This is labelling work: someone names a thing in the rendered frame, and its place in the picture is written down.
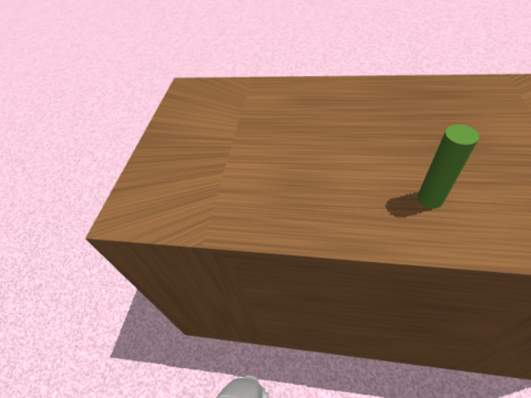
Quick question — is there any can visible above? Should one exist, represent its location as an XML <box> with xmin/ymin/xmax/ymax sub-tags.
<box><xmin>417</xmin><ymin>124</ymin><xmax>480</xmax><ymax>208</ymax></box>

